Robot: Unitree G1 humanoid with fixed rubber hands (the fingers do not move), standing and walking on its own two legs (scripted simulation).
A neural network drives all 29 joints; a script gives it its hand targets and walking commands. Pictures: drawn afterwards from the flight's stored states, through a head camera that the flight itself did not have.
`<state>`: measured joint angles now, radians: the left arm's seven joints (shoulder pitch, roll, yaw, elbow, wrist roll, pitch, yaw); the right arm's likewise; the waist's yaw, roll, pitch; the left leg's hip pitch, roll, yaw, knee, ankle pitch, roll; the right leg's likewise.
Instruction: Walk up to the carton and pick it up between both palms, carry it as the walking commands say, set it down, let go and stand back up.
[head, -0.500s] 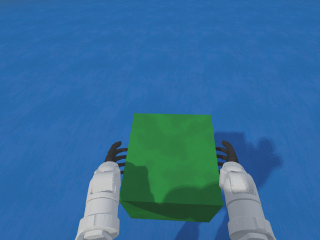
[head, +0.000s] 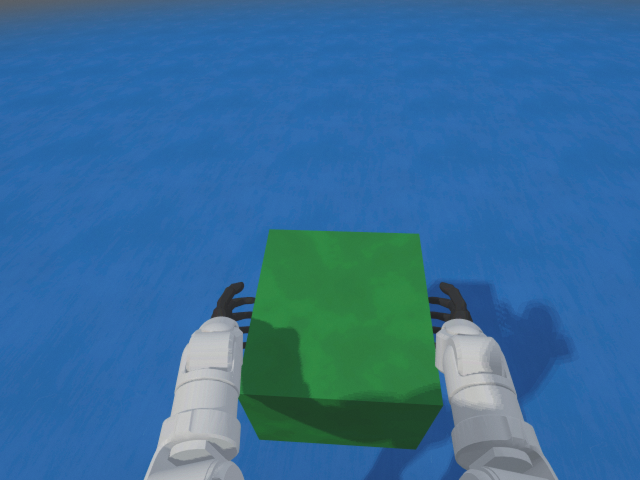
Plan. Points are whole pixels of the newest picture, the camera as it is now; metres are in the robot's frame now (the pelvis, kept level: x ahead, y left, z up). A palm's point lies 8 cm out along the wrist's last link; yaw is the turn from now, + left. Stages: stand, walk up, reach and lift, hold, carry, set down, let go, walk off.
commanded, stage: reach and lift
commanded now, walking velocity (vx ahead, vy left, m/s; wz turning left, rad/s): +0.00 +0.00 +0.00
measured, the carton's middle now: (340, 335) +0.35 +0.00 -0.03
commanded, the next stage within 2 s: hold in 0.54 s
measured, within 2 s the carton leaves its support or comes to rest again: neither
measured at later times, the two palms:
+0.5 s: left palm (225, 340) +0.30 +0.16 +0.04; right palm (462, 342) +0.29 -0.15 +0.04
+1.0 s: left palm (226, 347) +0.28 +0.16 +0.04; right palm (467, 348) +0.28 -0.16 +0.04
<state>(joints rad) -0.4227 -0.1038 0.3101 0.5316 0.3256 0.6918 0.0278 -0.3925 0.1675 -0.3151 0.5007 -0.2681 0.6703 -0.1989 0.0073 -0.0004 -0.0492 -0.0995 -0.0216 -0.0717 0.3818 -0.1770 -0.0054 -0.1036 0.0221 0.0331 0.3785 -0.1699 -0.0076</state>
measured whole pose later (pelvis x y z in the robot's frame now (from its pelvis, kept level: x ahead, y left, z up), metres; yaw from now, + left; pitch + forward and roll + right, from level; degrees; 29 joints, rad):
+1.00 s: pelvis +0.01 +0.00 +0.00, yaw +0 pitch -6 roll +0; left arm -0.27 -0.14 0.23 0.35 0.30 0.75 0.02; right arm -0.25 0.15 -0.23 0.34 -0.23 0.72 -0.17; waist 0.01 0.00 -0.06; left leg -0.08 -0.02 -0.07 0.38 -0.19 -0.01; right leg -0.09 0.02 0.03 0.38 -0.18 -0.01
